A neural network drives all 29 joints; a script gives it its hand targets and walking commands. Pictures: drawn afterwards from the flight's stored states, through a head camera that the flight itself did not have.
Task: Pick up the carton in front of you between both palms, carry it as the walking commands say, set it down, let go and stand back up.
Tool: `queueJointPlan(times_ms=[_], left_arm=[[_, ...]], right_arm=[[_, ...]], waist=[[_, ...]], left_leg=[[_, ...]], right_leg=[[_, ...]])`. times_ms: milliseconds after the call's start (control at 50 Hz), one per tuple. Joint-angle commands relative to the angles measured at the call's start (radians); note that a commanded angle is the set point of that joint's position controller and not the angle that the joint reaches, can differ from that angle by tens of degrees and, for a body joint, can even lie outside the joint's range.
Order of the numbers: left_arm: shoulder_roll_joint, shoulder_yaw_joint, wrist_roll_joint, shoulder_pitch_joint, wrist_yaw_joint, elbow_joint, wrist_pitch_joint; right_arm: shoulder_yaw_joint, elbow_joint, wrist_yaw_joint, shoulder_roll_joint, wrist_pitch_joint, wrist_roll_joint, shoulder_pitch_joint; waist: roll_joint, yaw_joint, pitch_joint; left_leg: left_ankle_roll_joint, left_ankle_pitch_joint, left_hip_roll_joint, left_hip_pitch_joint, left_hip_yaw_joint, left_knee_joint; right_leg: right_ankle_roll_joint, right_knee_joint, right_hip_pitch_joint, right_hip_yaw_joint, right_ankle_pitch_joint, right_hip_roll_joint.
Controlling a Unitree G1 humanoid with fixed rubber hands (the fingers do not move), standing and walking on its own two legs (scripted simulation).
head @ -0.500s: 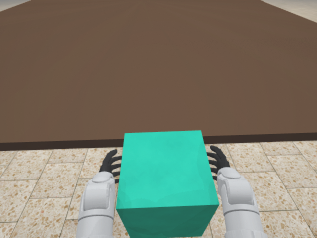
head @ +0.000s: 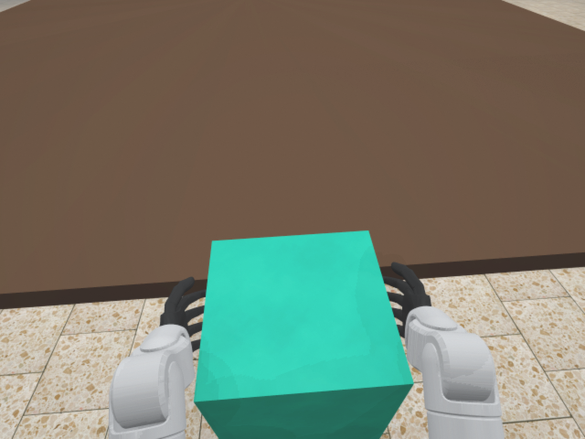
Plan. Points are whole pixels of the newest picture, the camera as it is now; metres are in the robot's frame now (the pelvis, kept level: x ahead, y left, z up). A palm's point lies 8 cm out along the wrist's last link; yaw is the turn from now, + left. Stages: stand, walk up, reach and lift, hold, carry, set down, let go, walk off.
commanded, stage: carry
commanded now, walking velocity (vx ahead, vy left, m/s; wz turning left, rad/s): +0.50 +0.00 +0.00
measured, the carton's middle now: (297, 348) +0.28 +0.01 +0.02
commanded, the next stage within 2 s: none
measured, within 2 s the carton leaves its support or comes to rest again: neither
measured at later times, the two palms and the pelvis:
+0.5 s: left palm (231, 185) +0.55 +0.12 +0.11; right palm (391, 173) +0.58 -0.18 +0.10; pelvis +0.29 -0.05 +0.02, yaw +2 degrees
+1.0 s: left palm (240, 72) +0.98 +0.14 +0.16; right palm (355, 68) +0.97 -0.16 +0.17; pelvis +0.62 +0.00 +0.01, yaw +0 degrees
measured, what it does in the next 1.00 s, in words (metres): walks ahead: right foot, then left foot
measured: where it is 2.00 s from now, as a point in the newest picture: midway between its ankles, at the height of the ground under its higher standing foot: (300, 221)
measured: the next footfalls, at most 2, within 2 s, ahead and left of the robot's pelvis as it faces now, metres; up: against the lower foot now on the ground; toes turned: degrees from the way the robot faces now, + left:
right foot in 0.22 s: +0.26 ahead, -0.12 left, +0.00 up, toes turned -11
left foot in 0.68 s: +0.61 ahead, +0.08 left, +0.00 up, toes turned +13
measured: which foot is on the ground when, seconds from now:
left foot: down 0.00-0.24, up 0.26-0.66, down 0.68-1.00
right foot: up 0.00-0.20, down 0.22-0.70, up 0.72-1.00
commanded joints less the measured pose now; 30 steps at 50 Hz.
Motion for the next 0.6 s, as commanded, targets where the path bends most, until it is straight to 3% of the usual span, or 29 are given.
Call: queueJointPlan(times_ms=[0, 20, 80, 140, 160, 180, 200, 220, 240, 260, 300, 320, 360, 400, 480, 580], left_arm=[[-0.866, -0.749, -0.411, -0.534, -0.268, -0.084, 0.034], [-0.879, -0.754, -0.425, -0.538, -0.267, -0.091, 0.039], [-0.867, -0.741, -0.417, -0.508, -0.249, -0.103, 0.05], [-0.838, -0.718, -0.381, -0.466, -0.23, -0.089, 0.064], [-0.832, -0.71, -0.373, -0.45, -0.227, -0.081, 0.068], [-0.826, -0.702, -0.367, -0.448, -0.226, -0.075, 0.072], [-0.821, -0.695, -0.363, -0.453, -0.226, -0.066, 0.077], [-0.805, -0.681, -0.351, -0.438, -0.225, -0.047, 0.08], [-0.806, -0.678, -0.348, -0.466, -0.225, -0.03, 0.08], [-0.834, -0.687, -0.362, -0.488, -0.225, -0.05, 0.082], [-0.895, -0.709, -0.381, -0.537, -0.228, -0.088, 0.076], [-0.925, -0.725, -0.391, -0.557, -0.232, -0.106, 0.069], [-0.95, -0.747, -0.408, -0.561, -0.243, -0.121, 0.055], [-0.94, -0.758, -0.424, -0.54, -0.254, -0.138, 0.05], [-0.869, -0.765, -0.442, -0.549, -0.265, -0.172, 0.052], [-0.761, -0.728, -0.43, -0.594, -0.242, -0.218, 0.084]], right_arm=[[0.681, -0.125, 0.208, 0.892, 0.052, 0.356, -0.394], [0.686, -0.152, 0.207, 0.889, 0.06, 0.376, -0.428], [0.707, -0.184, 0.213, 0.86, 0.082, 0.417, -0.452], [0.703, -0.17, 0.225, 0.825, 0.101, 0.429, -0.432], [0.7, -0.165, 0.229, 0.815, 0.107, 0.43, -0.437], [0.698, -0.16, 0.231, 0.807, 0.113, 0.427, -0.435], [0.693, -0.15, 0.232, 0.794, 0.118, 0.425, -0.43], [0.688, -0.162, 0.236, 0.773, 0.128, 0.428, -0.462], [0.694, -0.169, 0.238, 0.789, 0.138, 0.438, -0.506], [0.696, -0.155, 0.242, 0.805, 0.14, 0.439, -0.513], [0.689, -0.146, 0.248, 0.863, 0.128, 0.446, -0.516], [0.688, -0.147, 0.246, 0.882, 0.118, 0.437, -0.505], [0.694, -0.146, 0.237, 0.913, 0.098, 0.41, -0.474], [0.691, -0.14, 0.224, 0.924, 0.081, 0.381, -0.418], [0.688, -0.178, 0.198, 0.875, 0.074, 0.356, -0.414], [0.686, -0.272, 0.188, 0.768, 0.117, 0.392, -0.523]], waist=[[0.104, -0.043, -0.097], [0.077, -0.043, -0.102], [0.138, -0.031, -0.09], [0.174, -0.02, -0.075], [0.156, -0.007, -0.082], [0.128, -0.001, -0.105], [0.094, 0.006, -0.145], [-0.085, 0.031, -0.167], [-0.294, 0.028, -0.18], [-0.205, 0.019, -0.162], [-0.056, 0.016, -0.17], [-0.016, 0.012, -0.166], [-0.047, 0.012, -0.16], [-0.072, 0.012, -0.143], [-0.107, 0.012, -0.086], [-0.148, 0.018, -0.014]], left_leg=[[0.213, 0.258, 0.409, 0.55, -0.542, -0.219], [0.18, 0.208, 0.389, 0.526, -0.476, -0.244], [0.105, 0.189, 0.288, 0.392, -0.257, -0.275], [0.052, 0.195, 0.23, 0.253, -0.109, -0.23], [0.03, 0.217, 0.211, 0.182, -0.063, -0.165], [0.011, 0.273, 0.182, 0.106, -0.013, -0.06], [-0.016, 0.289, 0.154, 0.006, 0.033, 0.093], [-0.067, 0.139, 0.078, -0.15, 0.057, 0.366], [-0.088, -0.19, -0.02, -0.399, -0.009, 0.622], [-0.044, -0.21, 0.041, -0.465, -0.136, 0.754], [-0.01, -0.118, 0.116, -0.474, -0.167, 0.786], [-0.012, -0.057, 0.136, -0.443, -0.175, 0.721], [-0.02, 0.007, 0.125, -0.382, -0.142, 0.59], [-0.029, 0.044, 0.1, -0.383, -0.106, 0.485], [-0.033, 0.143, 0.062, -0.404, -0.041, 0.248], [0.003, 0.273, 0.022, -0.27, 0.036, 0.049]], right_leg=[[-0.012, 0.189, -0.572, -0.001, -0.092, -0.034], [-0.013, 0.119, -0.547, -0.001, -0.056, -0.045], [0.0, -0.105, -0.351, -0.077, 0.136, -0.01], [0.001, -0.259, -0.117, -0.165, 0.307, 0.034], [-0.003, -0.303, 0.015, -0.206, 0.367, 0.058], [-0.013, -0.309, 0.161, -0.244, 0.344, 0.082], [-0.026, -0.304, 0.33, -0.21, 0.283, 0.052], [-0.07, -0.464, 0.434, 0.145, 0.055, -0.149], [-0.201, -0.587, 0.565, 0.554, 0.03, -0.38], [-0.233, -0.591, 0.526, 0.582, 0.135, -0.407], [-0.204, -0.559, 0.46, 0.405, 0.297, -0.352], [-0.168, -0.576, 0.417, 0.321, 0.341, -0.327], [-0.127, -0.6, 0.376, 0.184, 0.393, -0.281], [-0.122, -0.612, 0.394, 0.111, 0.454, -0.251], [-0.121, -0.59, 0.438, -0.01, 0.611, -0.196], [-0.105, -0.562, 0.409, -0.099, 0.735, -0.169]])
